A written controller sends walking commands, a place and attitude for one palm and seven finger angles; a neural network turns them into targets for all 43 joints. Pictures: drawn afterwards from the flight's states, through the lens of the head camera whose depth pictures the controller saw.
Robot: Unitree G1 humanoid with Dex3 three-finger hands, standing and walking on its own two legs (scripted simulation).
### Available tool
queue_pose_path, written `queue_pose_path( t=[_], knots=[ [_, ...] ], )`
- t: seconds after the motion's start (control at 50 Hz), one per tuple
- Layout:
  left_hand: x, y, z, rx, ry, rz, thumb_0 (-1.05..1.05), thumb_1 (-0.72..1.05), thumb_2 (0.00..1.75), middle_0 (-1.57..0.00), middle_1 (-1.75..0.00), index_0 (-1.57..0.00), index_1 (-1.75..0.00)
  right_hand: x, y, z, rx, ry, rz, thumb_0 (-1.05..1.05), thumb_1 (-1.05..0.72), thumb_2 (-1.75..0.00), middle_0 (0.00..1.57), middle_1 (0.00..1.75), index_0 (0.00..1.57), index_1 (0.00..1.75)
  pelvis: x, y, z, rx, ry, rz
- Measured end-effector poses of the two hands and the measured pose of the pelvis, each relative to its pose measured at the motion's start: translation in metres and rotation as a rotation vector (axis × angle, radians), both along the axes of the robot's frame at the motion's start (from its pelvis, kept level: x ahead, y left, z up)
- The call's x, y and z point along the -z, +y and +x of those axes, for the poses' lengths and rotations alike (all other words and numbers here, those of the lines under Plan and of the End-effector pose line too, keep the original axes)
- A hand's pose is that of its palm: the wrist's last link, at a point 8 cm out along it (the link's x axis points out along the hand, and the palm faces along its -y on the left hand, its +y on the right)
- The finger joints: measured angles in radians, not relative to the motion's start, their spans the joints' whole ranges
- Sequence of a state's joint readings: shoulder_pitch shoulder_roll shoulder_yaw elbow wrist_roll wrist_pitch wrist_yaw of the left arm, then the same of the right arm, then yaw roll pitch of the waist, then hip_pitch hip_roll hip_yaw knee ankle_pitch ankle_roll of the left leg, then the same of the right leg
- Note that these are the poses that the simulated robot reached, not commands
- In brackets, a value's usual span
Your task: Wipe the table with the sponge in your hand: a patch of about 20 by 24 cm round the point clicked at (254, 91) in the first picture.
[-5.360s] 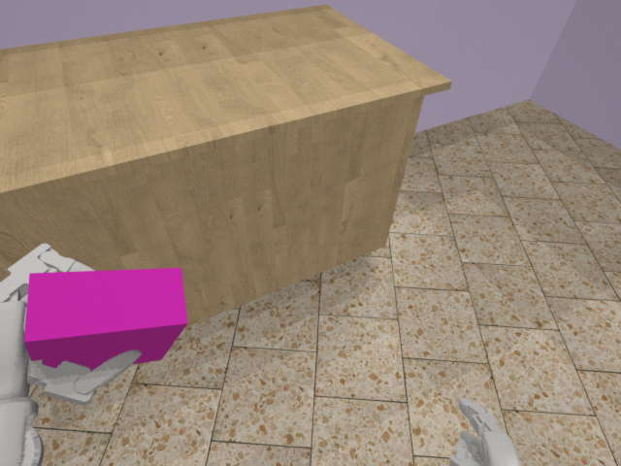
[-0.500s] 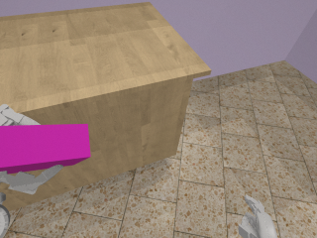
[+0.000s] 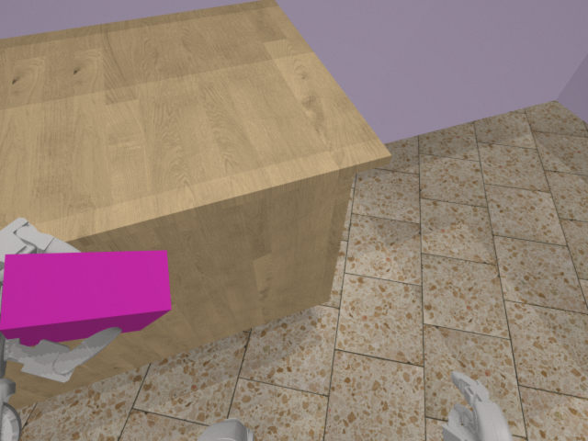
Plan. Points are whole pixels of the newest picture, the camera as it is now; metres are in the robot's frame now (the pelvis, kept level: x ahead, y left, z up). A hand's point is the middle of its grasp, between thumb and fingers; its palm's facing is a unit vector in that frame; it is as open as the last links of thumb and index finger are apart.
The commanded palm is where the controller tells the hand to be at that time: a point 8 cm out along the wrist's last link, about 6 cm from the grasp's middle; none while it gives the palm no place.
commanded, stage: take the last steps up to it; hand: left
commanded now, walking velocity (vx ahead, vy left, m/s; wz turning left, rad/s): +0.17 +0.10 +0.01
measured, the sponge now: (110, 298) +0.23 +0.20 +0.14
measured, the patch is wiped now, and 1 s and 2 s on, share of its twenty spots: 0.00 0.00 0.00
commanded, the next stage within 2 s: come to a stop and stand still in 0.16 s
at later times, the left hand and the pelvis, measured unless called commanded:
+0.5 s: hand (106, 246) +0.28 +0.21 +0.16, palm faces +0.39 -0.81 -0.44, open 10.0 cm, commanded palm +0.22 +0.26 +0.18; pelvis +0.06 -0.02 -0.01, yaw +0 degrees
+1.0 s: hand (40, 300) +0.22 +0.26 +0.15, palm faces +0.36 -0.86 -0.36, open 10.0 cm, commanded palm +0.17 +0.30 +0.18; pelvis +0.00 +0.02 -0.01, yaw +0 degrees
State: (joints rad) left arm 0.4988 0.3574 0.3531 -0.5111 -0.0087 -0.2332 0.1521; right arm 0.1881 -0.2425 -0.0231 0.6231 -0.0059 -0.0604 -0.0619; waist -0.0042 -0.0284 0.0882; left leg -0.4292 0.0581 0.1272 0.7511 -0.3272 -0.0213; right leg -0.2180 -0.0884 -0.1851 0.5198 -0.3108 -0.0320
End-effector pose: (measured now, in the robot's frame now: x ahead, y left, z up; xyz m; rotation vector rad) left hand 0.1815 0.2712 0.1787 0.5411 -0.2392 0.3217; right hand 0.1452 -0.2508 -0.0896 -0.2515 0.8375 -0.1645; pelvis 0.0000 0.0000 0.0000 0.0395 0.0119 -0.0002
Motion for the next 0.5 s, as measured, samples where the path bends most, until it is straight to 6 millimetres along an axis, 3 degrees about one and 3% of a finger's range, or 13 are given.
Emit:
queue_pose_path(
  t=[0.1,0.2,0.34,0.42,0.5],
  knots=[
    [-0.001,0.013,0.021,0.04,-0.091,-0.001,0.0,-0.48,1.0,-0.77,-1.34,-0.76,-1.34,-0.012,0.001,0.034,0.026,-0.088,-0.059,0.01,-0.91,-0.9,0.2,0.3,0.19,0.3,0.013,0.014,0.023,0.016,-0.019,-0.016],
    [-0.004,0.025,0.044,0.025,-0.121,-0.003,-0.01,-0.48,1.0,-0.77,-1.34,-0.76,-1.34,-0.018,0.026,0.056,0.019,-0.142,0.006,0.01,-0.91,-0.9,0.2,0.3,0.19,0.3,0.01,0.015,0.036,0.012,-0.023,-0.032],
    [-0.011,0.006,0.048,0.016,-0.077,-0.008,-0.01,-0.48,1.0,-0.77,-1.34,-0.76,-1.34,-0.008,0.053,0.066,-0.039,-0.126,0.122,0.01,-0.9,-0.9,0.2,0.3,0.2,0.3,0.003,0.002,0.053,0.011,-0.013,-0.045],
    [-0.004,-0.009,0.051,-0.02,-0.045,0.01,0.0,-0.48,1.0,-0.77,-1.34,-0.76,-1.34,0.012,0.047,0.07,-0.071,-0.088,0.156,0.01,-0.9,-0.9,0.21,0.3,0.2,0.3,0.011,-0.014,0.06,0.005,-0.031,-0.034],
    [0.002,-0.022,0.057,-0.037,-0.01,-0.031,0.0,-0.48,1.0,-0.77,-1.34,-0.76,-1.34,0.02,0.028,0.07,-0.068,-0.047,0.145,0.01,-0.9,-0.9,0.21,0.3,0.2,0.3,0.01,-0.021,0.06,0.002,-0.027,-0.025]
  ],
)
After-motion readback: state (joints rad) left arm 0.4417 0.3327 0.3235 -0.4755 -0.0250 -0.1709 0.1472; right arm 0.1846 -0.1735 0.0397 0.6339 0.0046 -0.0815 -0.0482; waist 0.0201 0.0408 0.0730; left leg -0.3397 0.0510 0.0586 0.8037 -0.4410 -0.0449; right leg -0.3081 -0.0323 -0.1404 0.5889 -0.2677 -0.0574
